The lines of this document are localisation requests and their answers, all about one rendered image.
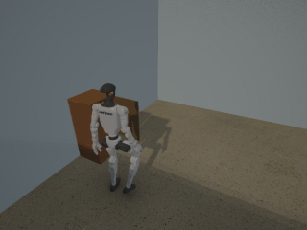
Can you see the robot left forearm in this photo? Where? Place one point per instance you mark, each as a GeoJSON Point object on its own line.
{"type": "Point", "coordinates": [94, 134]}

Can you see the left robot upper arm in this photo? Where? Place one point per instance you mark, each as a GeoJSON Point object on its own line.
{"type": "Point", "coordinates": [95, 115]}

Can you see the right robot upper arm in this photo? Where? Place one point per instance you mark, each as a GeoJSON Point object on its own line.
{"type": "Point", "coordinates": [123, 112]}

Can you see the robot left hand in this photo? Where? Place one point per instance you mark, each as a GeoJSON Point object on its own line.
{"type": "Point", "coordinates": [96, 145]}

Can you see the cupboard door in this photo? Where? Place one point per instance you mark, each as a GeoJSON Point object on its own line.
{"type": "Point", "coordinates": [133, 115]}

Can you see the right robot thigh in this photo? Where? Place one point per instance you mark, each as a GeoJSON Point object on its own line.
{"type": "Point", "coordinates": [125, 146]}

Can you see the robot right forearm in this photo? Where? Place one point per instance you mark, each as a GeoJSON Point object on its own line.
{"type": "Point", "coordinates": [131, 139]}

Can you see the robot right hand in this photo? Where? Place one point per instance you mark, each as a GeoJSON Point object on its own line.
{"type": "Point", "coordinates": [138, 149]}

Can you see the humanoid robot torso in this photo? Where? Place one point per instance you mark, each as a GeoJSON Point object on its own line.
{"type": "Point", "coordinates": [111, 123]}

